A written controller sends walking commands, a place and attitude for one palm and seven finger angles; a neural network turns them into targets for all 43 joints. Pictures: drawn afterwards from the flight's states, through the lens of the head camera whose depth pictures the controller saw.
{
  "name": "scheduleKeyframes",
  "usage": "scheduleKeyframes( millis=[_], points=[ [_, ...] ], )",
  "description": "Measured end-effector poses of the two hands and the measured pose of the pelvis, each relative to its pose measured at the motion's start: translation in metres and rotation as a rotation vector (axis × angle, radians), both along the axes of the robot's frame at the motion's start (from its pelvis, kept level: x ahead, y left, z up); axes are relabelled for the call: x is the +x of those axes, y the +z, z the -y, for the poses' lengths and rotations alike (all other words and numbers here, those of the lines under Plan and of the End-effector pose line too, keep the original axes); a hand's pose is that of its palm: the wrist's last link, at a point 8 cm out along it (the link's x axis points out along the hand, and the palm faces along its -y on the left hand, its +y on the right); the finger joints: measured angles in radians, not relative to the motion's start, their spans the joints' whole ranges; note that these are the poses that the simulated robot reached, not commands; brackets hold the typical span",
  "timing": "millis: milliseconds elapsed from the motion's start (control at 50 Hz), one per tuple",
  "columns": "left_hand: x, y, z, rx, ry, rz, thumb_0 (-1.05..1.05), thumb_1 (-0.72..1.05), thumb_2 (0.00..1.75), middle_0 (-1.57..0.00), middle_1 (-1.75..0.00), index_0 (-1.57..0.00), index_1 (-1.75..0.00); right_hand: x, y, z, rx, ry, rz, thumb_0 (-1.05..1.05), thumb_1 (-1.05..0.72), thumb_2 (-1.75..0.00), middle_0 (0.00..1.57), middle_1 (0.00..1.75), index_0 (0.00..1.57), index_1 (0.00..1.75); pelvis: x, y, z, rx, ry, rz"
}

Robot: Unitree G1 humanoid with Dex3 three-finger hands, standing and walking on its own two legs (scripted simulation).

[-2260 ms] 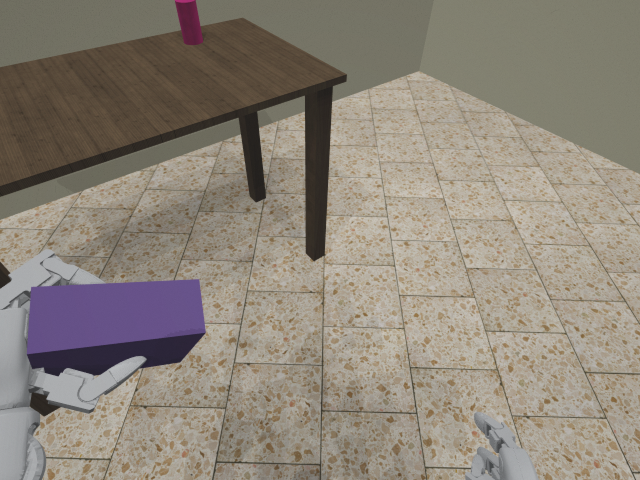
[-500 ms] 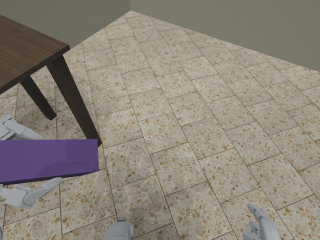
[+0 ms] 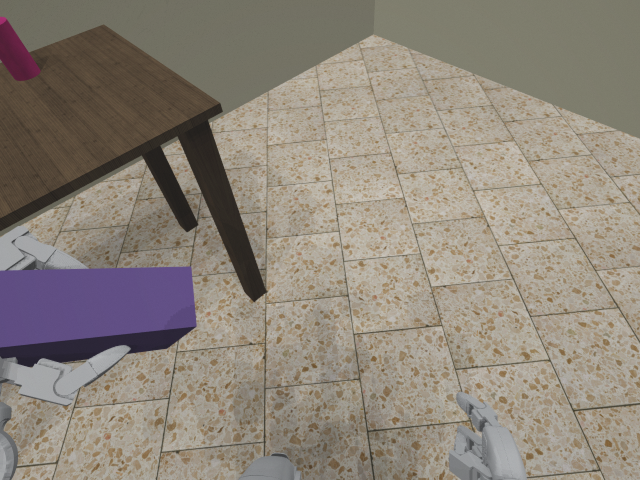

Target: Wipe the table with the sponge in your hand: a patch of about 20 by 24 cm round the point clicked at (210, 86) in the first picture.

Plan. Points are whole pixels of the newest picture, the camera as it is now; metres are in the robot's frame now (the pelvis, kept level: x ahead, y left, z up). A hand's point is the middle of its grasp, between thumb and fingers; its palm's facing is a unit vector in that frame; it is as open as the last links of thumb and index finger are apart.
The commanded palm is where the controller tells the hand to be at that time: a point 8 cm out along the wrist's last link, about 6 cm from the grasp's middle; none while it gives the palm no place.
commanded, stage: turn to face it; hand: left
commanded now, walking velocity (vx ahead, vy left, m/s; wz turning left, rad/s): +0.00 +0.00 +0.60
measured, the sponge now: (129, 315) +0.23 +0.19 +0.16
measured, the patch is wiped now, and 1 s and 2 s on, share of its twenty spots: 0.00 0.00 0.00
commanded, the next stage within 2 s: take the last steps up to it in 0.46 s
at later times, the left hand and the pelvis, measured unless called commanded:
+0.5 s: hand out of the picture +0.10 +0.26 +0.18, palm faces +0.59 -0.69 -0.43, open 9.7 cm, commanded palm +0.03 +0.28 +0.19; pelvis -0.05 -0.03 +0.01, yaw +15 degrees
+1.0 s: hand out of the picture +0.00 +0.22 +0.19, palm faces +0.67 -0.60 -0.43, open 9.7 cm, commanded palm -0.06 +0.25 +0.19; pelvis -0.10 -0.07 +0.02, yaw +23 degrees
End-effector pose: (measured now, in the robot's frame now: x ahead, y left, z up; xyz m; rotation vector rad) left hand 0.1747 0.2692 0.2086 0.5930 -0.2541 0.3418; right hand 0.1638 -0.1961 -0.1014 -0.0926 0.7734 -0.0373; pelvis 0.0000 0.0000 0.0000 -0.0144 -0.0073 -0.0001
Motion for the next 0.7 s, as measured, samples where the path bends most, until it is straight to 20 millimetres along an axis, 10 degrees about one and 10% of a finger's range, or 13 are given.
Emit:
scheduleKeyframes(
  millis=[240,460,700],
  points=[
    [-0.044,-0.002,0.008,-0.037,0.141,-0.03,0.0,-0.45,0.98,-0.81,-1.33,-0.8,-1.32,0.017,0.034,0.061,-0.19,0.049,0.009,0.01,-0.9,-0.9,0.2,0.3,0.2,0.3,-0.011,0.018,0.026,0.087,0.15,-0.025],
    [-0.111,-0.011,-0.018,-0.044,0.205,0.08,0.0,-0.45,0.98,-0.81,-1.33,-0.8,-1.32,0.009,0.04,0.017,-0.151,0.168,0.085,0.01,-0.91,-0.9,0.2,0.3,0.2,0.3,-0.043,0.003,0.024,0.034,0.252,0.001],
    [-0.179,-0.006,0.028,-0.037,0.345,0.065,0.0,-0.45,0.98,-0.81,-1.33,-0.8,-1.32,-0.031,0.004,0.007,-0.004,0.345,0.018,0.01,-0.9,-0.9,0.21,0.3,0.21,0.3,-0.076,-0.001,0.071,0.017,0.326,0.026]
  ],
)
